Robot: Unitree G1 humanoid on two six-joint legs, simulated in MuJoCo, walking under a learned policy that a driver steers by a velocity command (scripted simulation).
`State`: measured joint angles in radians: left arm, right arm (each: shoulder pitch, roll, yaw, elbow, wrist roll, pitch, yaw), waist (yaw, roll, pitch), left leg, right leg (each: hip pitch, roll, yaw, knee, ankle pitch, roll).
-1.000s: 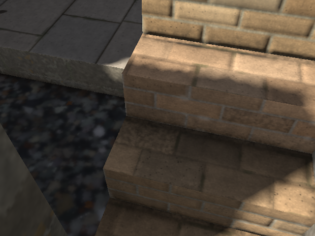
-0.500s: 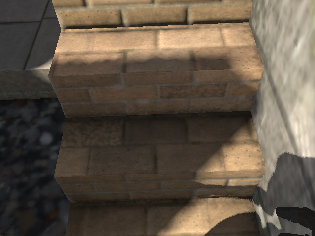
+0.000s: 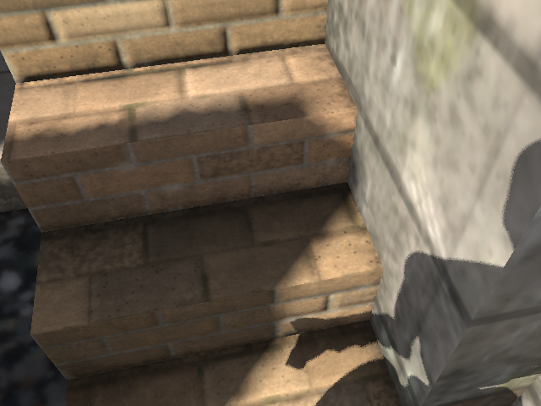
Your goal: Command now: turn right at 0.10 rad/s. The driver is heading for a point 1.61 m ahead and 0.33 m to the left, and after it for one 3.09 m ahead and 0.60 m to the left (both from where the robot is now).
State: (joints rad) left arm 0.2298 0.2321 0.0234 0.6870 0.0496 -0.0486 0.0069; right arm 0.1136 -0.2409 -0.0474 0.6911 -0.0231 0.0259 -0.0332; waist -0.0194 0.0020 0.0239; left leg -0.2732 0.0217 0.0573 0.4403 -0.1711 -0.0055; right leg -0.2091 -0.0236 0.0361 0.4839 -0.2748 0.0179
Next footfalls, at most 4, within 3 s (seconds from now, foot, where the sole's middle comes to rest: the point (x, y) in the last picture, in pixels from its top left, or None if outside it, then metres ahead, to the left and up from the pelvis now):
none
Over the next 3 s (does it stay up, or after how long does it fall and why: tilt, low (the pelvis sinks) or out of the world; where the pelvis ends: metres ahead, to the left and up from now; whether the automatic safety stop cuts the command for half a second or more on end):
stays up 0.05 -0.02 0.01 its command is cut before an obstacle after 1.1 s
